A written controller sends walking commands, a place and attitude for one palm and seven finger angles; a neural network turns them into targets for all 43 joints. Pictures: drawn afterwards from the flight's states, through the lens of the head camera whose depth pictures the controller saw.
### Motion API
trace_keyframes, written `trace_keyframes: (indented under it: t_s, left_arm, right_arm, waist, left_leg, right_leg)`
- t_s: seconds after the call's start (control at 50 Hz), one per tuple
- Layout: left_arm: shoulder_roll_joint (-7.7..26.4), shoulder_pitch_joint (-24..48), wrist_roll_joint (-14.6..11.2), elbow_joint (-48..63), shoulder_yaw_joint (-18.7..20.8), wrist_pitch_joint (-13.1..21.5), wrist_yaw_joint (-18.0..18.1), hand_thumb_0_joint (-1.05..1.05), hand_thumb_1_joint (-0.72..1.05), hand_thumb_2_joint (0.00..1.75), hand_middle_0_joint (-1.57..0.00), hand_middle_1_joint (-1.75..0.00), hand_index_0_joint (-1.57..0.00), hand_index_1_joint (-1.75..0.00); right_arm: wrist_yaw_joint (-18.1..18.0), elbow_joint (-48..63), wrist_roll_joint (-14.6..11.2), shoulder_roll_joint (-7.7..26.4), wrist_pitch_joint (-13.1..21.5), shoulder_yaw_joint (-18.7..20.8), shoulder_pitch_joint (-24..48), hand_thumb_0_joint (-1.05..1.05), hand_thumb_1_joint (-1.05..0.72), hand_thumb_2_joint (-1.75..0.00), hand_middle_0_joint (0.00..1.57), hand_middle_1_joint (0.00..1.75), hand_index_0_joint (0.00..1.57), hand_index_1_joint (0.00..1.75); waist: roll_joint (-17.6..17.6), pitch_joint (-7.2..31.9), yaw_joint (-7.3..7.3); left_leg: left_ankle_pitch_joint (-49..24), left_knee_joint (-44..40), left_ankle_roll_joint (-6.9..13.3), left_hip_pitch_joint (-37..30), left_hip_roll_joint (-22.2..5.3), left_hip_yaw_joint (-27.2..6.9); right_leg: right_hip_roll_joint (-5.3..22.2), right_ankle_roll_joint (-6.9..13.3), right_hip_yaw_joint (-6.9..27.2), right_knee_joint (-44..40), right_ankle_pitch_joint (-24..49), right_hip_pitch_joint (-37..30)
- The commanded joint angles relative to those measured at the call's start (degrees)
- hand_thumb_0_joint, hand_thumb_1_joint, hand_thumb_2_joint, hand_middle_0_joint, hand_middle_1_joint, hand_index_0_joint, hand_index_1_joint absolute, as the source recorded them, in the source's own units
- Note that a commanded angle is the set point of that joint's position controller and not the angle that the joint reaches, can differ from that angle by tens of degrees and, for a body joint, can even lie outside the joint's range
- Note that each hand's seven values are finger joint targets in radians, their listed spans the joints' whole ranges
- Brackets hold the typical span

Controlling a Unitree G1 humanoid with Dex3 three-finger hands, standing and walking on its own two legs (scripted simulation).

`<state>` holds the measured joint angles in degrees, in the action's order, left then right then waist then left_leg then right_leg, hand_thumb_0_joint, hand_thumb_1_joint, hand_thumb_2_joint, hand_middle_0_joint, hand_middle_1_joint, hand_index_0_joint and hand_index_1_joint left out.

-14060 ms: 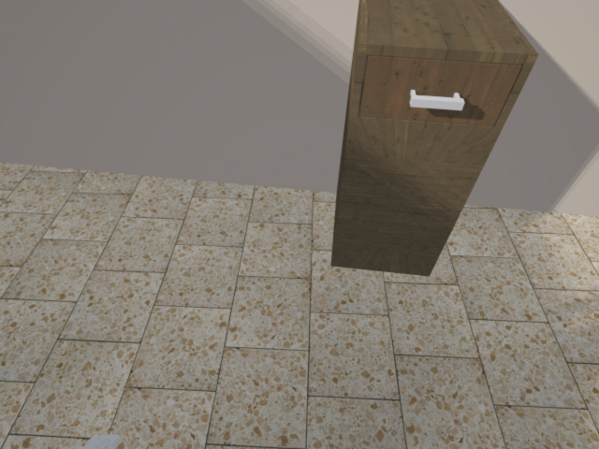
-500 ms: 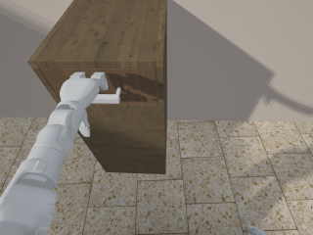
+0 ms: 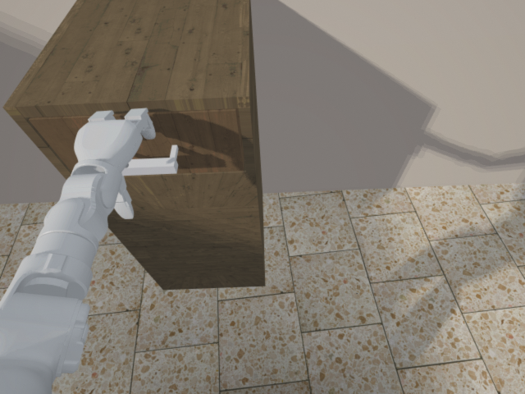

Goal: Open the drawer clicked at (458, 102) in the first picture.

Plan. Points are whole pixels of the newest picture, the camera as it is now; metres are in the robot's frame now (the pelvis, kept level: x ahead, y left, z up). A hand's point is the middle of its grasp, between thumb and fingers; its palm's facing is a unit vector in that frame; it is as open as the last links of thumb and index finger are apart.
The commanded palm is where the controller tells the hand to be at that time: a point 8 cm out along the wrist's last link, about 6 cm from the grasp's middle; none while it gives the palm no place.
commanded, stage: move the hooked fingers above the handle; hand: left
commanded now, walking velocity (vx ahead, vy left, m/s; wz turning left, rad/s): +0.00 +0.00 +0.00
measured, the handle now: (144, 159) +0.51 +0.23 +0.03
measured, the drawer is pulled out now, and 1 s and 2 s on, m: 0.00 0.00 0.00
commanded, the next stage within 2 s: lower the fingers behind the handle in 0.48 s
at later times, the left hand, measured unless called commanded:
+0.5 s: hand (119, 166) +0.45 +0.23 +0.09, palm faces -0.03 +0.00 -1.00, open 13.8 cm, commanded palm +0.42 +0.24 +0.14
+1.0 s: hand (134, 177) +0.45 +0.22 +0.05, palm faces -0.05 -0.01 -1.00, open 13.8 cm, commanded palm +0.43 +0.24 +0.11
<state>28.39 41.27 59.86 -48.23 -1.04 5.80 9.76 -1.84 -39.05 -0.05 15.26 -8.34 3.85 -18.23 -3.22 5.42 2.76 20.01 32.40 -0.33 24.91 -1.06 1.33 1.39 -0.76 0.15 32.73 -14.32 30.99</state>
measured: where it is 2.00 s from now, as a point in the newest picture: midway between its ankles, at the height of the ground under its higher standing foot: outside the picture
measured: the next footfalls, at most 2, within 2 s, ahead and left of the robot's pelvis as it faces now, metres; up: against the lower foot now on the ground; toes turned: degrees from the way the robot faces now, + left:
none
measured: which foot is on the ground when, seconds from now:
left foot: down 0.00-1.00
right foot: down 0.00-1.00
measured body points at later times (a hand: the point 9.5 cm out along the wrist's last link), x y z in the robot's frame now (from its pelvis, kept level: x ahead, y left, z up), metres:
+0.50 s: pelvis -0.01 +0.00 +0.00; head +0.05 -0.02 +0.45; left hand +0.44 +0.23 +0.14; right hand +0.08 -0.27 -0.13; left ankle -0.05 +0.12 -0.73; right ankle +0.01 -0.13 -0.73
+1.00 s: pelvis +0.00 +0.00 +0.00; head +0.07 -0.02 +0.44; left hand +0.45 +0.22 +0.11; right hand +0.05 -0.27 -0.14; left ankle -0.05 +0.12 -0.73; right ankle +0.01 -0.13 -0.73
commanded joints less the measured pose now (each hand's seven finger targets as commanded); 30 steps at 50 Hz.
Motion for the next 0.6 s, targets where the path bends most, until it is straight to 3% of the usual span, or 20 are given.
trace_keyframes:
  t_s: [0.0, 0.04, 0.12, 0.16, 0.18, 0.2, 0.22, 0.26, 0.32, 0.34, 0.38, 0.44, 0.48, 0.52, 0.56, 0.58]
  left_arm:
    - [16.8, 23.1, -0.3, 9.2, 4.8, -1.6, 1.6, 0.00, -0.50, 0.30, -0.30, -1.20, -0.30, -1.20]
    - [14.3, 25.8, -0.6, 12.1, 2.2, -0.6, 0.9, 0.00, -0.50, 0.30, -0.30, -1.20, -0.30, -1.20]
    - [11.7, 27.7, -1.2, 14.8, 0.3, 1.3, 0.5, 0.00, -0.50, 0.30, -0.30, -1.20, -0.30, -1.20]
    - [14.5, 26.4, -1.1, 12.2, 3.1, 1.4, 1.2, 0.00, -0.50, 0.30, -0.30, -1.20, -0.30, -1.20]
    - [12.8, 28.2, -0.7, 11.7, 1.2, 1.1, 1.6, 0.00, -0.50, 0.30, -0.30, -1.20, -0.30, -1.20]
    - [13.2, 29.5, -0.5, 11.1, 1.6, 0.9, 2.2, 0.00, -0.50, 0.30, -0.30, -1.20, -0.30, -1.20]
    - [15.1, 30.1, 0.0, 11.3, 3.2, 0.9, 2.7, 0.00, -0.50, 0.30, -0.30, -1.20, -0.30, -1.20]
    - [14.9, 30.8, 0.5, 11.9, 3.1, 0.1, 3.7, 0.00, -0.50, 0.30, -0.30, -1.20, -0.30, -1.20]
    - [16.8, 27.2, 0.4, 7.8, 5.2, -1.5, 3.5, 0.00, -0.50, 0.30, -0.30, -1.20, -0.30, -1.20]
    - [14.8, 27.1, 0.3, 7.1, 3.0, -2.1, 3.2, 0.00, -0.50, 0.30, -0.30, -1.20, -0.30, -1.20]
    - [14.9, 27.1, 0.4, 6.4, 2.8, -2.7, 2.3, 0.00, -0.50, 0.30, -0.30, -1.20, -0.30, -1.20]
    - [13.2, 26.6, -0.4, 9.6, 1.7, -1.5, 0.5, 0.00, -0.50, 0.30, -0.30, -1.20, -0.30, -1.20]
    - [13.9, 25.0, -0.7, 9.7, 2.4, -0.6, -0.2, 0.00, -0.50, 0.30, -0.30, -1.20, -0.30, -1.20]
    - [12.4, 26.9, -0.8, 9.7, 0.9, 0.4, -0.3, 0.00, -0.50, 0.30, -0.30, -1.20, -0.30, -1.20]
    - [13.6, 28.9, -0.5, 10.8, 1.6, 1.2, 0.7, 0.00, -0.50, 0.30, -0.30, -1.20, -0.30, -1.20]
    - [14.6, 29.2, -0.1, 10.3, 2.6, 1.4, 1.3, 0.00, -0.50, 0.30, -0.30, -1.20, -0.30, -1.20]
  right_arm:
    - [-0.7, 5.9, -0.3, 8.0, 1.6, 2.1, -1.1, 0.00, -0.90, -0.90, 0.20, 0.30, 0.20, 0.30]
    - [-0.8, 6.3, -0.4, 7.8, 1.7, 2.2, -1.1, 0.00, -0.90, -0.90, 0.20, 0.30, 0.20, 0.30]
    - [-1.0, 6.0, -0.2, 7.6, 2.1, 2.5, -1.6, 0.00, -0.90, -0.90, 0.20, 0.30, 0.20, 0.30]
    - [-1.0, 5.5, -0.2, 7.6, 2.1, 2.3, -1.6, 0.00, -0.90, -0.90, 0.20, 0.30, 0.20, 0.30]
    - [-1.0, 5.3, -0.2, 7.5, 2.1, 2.1, -1.3, 0.00, -0.90, -0.90, 0.20, 0.30, 0.20, 0.30]
    - [-1.0, 5.0, -0.2, 7.4, 2.2, 2.0, -1.3, 0.00, -0.90, -0.90, 0.20, 0.30, 0.20, 0.30]
    - [-1.0, 4.9, -0.1, 7.6, 2.3, 2.0, -1.2, 0.00, -0.90, -0.90, 0.20, 0.30, 0.20, 0.30]
    - [-0.7, 5.2, 0.1, 7.2, 2.4, 1.9, -1.1, 0.00, -0.90, -0.90, 0.20, 0.30, 0.20, 0.30]
    - [-0.7, 5.4, 0.1, 7.6, 2.2, 1.7, -0.8, 0.00, -0.90, -0.90, 0.20, 0.30, 0.20, 0.30]
    - [-0.7, 5.7, 0.0, 7.5, 2.1, 1.6, -0.4, 0.00, -0.90, -0.90, 0.20, 0.30, 0.20, 0.30]
    - [-0.8, 5.8, -0.2, 7.7, 2.1, 1.5, -0.4, 0.00, -0.90, -0.90, 0.20, 0.30, 0.20, 0.30]
    - [-0.9, 6.6, -0.1, 7.6, 2.1, 1.9, -0.8, 0.00, -0.90, -0.90, 0.20, 0.30, 0.20, 0.30]
    - [-1.1, 6.8, -0.1, 7.7, 1.9, 1.9, -0.7, 0.00, -0.90, -0.90, 0.20, 0.30, 0.20, 0.30]
    - [-1.3, 6.6, -0.3, 7.7, 1.9, 1.7, -0.7, 0.00, -0.90, -0.90, 0.20, 0.30, 0.20, 0.30]
    - [-1.4, 6.0, -0.1, 7.6, 2.2, 1.9, -1.2, 0.00, -0.90, -0.90, 0.20, 0.30, 0.20, 0.30]
    - [-1.4, 5.5, 0.0, 7.6, 2.3, 2.0, -1.8, 0.00, -0.90, -0.90, 0.20, 0.30, 0.20, 0.30]
  waist:
    - [3.9, 20.2, -0.92]
    - [1.5, 20.8, -0.28]
    - [1.7, 21.7, 0.81]
    - [2.1, 20.1, -0.03]
    - [1.9, 18.6, 0.73]
    - [1.4, 17.9, 0.59]
    - [1.3, 19.1, 0.25]
    - [-1.2, 22.3, -0.42]
    - [3.0, 21.8, -0.85]
    - [2.6, 20.7, -0.51]
    - [2.9, 19.3, -0.43]
    - [2.8, 22.8, -0.48]
    - [3.6, 21.3, -0.56]
    - [4.2, 18.0, 0.67]
    - [2.1, 19.1, 0.49]
    - [2.8, 19.5, 0.50]
  left_leg:
    - [-24.3, -2.6, 2.6, -2.5, 2.7, 2.1]
    - [-23.5, -2.6, 2.6, -4.6, 2.7, 1.8]
    - [-25.2, -1.8, 2.7, -7.6, 2.6, 0.9]
    - [-23.5, -2.0, 2.5, -6.3, 2.8, 0.8]
    - [-22.5, -2.2, 2.4, -5.6, 2.9, 0.8]
    - [-21.7, -2.4, 2.2, -5.4, 2.7, 0.8]
    - [-22.6, -2.2, 2.3, -5.7, 2.8, 0.7]
    - [-25.3, -1.6, 2.1, -6.5, 2.9, 0.9]
    - [-25.3, -1.8, 2.1, -4.2, 2.9, 0.9]
    - [-24.2, -2.0, 2.2, -3.7, 2.9, 1.4]
    - [-22.7, -2.5, 2.2, -3.5, 2.7, 1.5]
    - [-25.4, -1.8, 2.5, -5.6, 2.7, 1.4]
    - [-24.7, -1.8, 2.6, -4.9, 2.8, 1.5]
    - [-22.4, -2.2, 2.5, -4.1, 2.7, 1.1]
    - [-21.5, -2.0, 2.5, -5.0, 2.8, 1.0]
    - [-21.9, -1.7, 2.5, -4.8, 2.8, 0.9]
  right_leg:
    - [-2.2, 2.5, -1.9, -0.6, 21.5, -19.4]
    - [-2.2, 2.6, -1.7, -1.3, 19.4, -18.0]
    - [-2.5, 2.7, -1.8, -1.4, 18.9, -16.3]
    - [-2.5, 2.8, -1.9, -1.2, 17.8, -16.0]
    - [-2.4, 2.7, -2.1, -1.3, 17.0, -14.7]
    - [-2.3, 2.8, -2.3, -1.4, 16.0, -14.0]
    - [-2.4, 3.0, -2.1, -1.2, 16.1, -14.7]
    - [-2.4, 3.1, -2.0, -0.2, 18.7, -16.0]
    - [-2.3, 2.9, -2.2, -0.1, 19.7, -18.1]
    - [-2.2, 2.7, -2.1, -0.4, 19.6, -17.6]
    - [-2.1, 2.7, -2.3, -0.7, 18.3, -16.8]
    - [-2.1, 2.6, -1.9, -0.7, 20.4, -18.4]
    - [-2.1, 2.5, -1.9, -0.8, 20.4, -18.2]
    - [-2.2, 2.6, -2.1, -1.4, 17.9, -15.8]
    - [-2.2, 2.7, -1.8, -1.2, 16.5, -15.0]
    - [-2.3, 2.7, -1.9, -0.9, 16.9, -14.9]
